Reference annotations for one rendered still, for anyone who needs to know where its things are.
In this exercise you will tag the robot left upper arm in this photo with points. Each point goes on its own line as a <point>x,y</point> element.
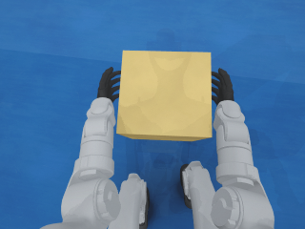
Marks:
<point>91,204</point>

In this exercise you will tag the carton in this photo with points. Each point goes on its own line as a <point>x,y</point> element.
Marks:
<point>165,96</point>

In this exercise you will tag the left robot forearm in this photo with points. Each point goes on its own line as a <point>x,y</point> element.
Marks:
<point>95,157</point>

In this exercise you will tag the left robot shin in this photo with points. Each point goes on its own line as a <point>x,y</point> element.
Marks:
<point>142,209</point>

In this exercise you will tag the right robot forearm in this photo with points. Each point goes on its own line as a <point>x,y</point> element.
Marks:
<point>234,150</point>

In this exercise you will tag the left robot hand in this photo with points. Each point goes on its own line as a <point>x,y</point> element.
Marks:
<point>105,88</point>

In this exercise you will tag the robot right upper arm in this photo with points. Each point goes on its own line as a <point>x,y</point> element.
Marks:
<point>236,208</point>

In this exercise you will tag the right robot hand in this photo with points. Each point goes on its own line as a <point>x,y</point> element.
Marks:
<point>225,87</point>

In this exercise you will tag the left robot thigh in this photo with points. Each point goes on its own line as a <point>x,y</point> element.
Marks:
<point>132,197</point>

